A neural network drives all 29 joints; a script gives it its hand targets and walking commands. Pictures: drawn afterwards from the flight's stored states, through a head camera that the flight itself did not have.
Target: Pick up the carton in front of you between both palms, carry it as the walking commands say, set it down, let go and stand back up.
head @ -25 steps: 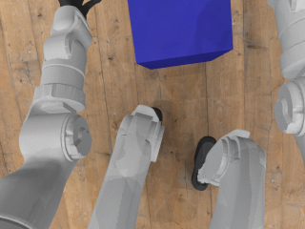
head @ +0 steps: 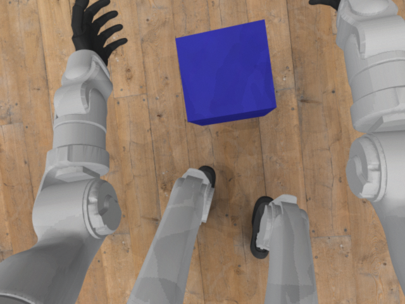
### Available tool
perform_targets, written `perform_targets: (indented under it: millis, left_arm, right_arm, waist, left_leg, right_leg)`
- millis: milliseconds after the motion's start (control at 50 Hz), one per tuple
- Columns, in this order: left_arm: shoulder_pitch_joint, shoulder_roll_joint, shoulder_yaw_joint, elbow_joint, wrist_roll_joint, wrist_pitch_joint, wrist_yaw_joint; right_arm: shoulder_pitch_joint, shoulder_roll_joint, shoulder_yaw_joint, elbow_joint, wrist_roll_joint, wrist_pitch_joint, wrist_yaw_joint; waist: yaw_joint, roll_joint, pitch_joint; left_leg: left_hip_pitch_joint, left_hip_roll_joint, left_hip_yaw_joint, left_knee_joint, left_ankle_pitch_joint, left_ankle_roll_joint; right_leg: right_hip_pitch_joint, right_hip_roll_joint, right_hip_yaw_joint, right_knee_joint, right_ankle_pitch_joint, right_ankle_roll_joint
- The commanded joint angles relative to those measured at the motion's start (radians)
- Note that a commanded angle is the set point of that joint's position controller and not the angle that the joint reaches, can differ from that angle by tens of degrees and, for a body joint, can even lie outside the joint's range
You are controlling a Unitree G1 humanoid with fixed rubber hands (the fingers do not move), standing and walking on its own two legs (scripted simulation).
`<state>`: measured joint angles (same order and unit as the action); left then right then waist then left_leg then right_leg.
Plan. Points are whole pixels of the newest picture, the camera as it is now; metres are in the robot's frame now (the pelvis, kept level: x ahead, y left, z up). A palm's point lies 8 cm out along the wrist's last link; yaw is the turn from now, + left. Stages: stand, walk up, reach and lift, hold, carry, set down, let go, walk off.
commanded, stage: set down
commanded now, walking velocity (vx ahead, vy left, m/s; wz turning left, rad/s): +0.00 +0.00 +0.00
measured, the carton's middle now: (226, 83) +0.52 +0.10 -0.42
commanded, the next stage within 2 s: let go in 0.20 s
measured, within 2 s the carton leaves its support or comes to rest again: neither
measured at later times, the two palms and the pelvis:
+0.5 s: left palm (40, 63) +0.42 +0.28 +0.03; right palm out of the picture +0.52 -0.11 +0.02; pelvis +0.03 +0.02 +0.13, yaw -3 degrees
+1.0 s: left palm out of the picture +0.27 +0.26 +0.14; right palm out of the picture +0.36 -0.16 +0.12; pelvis +0.10 +0.03 +0.21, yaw +1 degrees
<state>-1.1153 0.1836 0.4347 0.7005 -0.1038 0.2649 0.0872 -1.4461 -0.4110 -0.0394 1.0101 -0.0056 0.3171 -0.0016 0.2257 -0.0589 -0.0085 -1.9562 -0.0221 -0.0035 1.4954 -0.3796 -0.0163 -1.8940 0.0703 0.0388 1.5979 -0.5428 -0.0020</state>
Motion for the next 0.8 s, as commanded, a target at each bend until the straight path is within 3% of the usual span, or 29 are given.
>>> perform_targets:
  millis: [0,160,240,320,400,480,560,680,780]
  left_arm:
    - [-0.164,0.133,0.014,-0.113,0.012,-0.021,-0.010]
    - [-0.126,0.107,0.029,-0.108,0.056,-0.033,-0.025]
    - [-0.073,0.085,0.028,-0.105,0.091,-0.049,-0.045]
    - [0.068,0.075,0.004,-0.138,0.133,-0.075,-0.087]
    - [0.254,0.096,-0.038,-0.196,0.169,-0.106,-0.142]
    - [0.391,0.131,-0.106,-0.242,0.177,-0.128,-0.187]
    - [0.536,0.126,-0.180,-0.246,0.156,-0.149,-0.218]
    - [0.801,0.114,-0.279,-0.260,0.114,-0.188,-0.219]
    - [0.987,0.093,-0.350,-0.328,0.080,-0.224,-0.192]
  right_arm:
    - [-0.301,-0.073,-0.034,-0.108,-0.015,-0.025,0.005]
    - [-0.251,-0.058,-0.074,-0.061,-0.036,-0.049,0.026]
    - [-0.174,-0.027,-0.114,-0.046,-0.069,-0.067,0.026]
    - [-0.007,0.045,-0.160,-0.118,-0.115,-0.085,-0.008]
    - [0.226,0.151,-0.197,-0.274,-0.151,-0.107,-0.075]
    - [0.401,0.231,-0.188,-0.441,-0.152,-0.128,-0.133]
    - [0.574,0.262,-0.177,-0.527,-0.144,-0.154,-0.152]
    - [0.851,0.252,-0.158,-0.516,-0.119,-0.212,-0.126]
    - [1.054,0.226,-0.142,-0.487,-0.090,-0.265,-0.090]
  waist:
    - [0.076,-0.176,-1.114]
    - [0.072,-0.142,-1.043]
    - [0.050,-0.123,-1.039]
    - [0.030,-0.105,-1.111]
    - [0.012,-0.086,-1.126]
    - [-0.007,-0.049,-1.002]
    - [-0.041,-0.005,-0.813]
    - [-0.069,0.064,-0.624]
    - [-0.092,0.122,-0.520]
  left_leg:
    - [0.734,-0.040,0.105,-0.143,0.487,-0.045]
    - [0.846,-0.035,0.095,-0.303,0.487,-0.049]
    - [0.912,-0.031,0.092,-0.366,0.498,-0.047]
    - [1.052,-0.034,0.088,-0.420,0.593,-0.032]
    - [1.174,-0.036,0.070,-0.485,0.647,-0.012]
    - [1.296,-0.031,0.051,-0.570,0.583,0.002]
    - [1.428,-0.014,0.023,-0.655,0.471,0.006]
    - [1.639,0.010,-0.042,-0.767,0.423,-0.004]
    - [1.813,0.024,-0.089,-0.827,0.514,-0.017]
  right_leg:
    - [0.576,0.042,-0.042,-0.211,0.303,0.017]
    - [0.653,0.036,-0.028,-0.386,0.316,0.017]
    - [0.709,0.034,-0.026,-0.465,0.353,0.020]
    - [0.819,0.038,-0.022,-0.546,0.465,0.031]
    - [0.934,0.036,-0.013,-0.632,0.557,0.048]
    - [0.972,0.031,-0.018,-0.733,0.453,0.054]
    - [0.966,0.021,-0.034,-0.831,0.283,0.046]
    - [0.987,0.017,-0.053,-0.906,0.199,0.028]
    - [1.040,0.017,-0.049,-0.958,0.218,0.004]
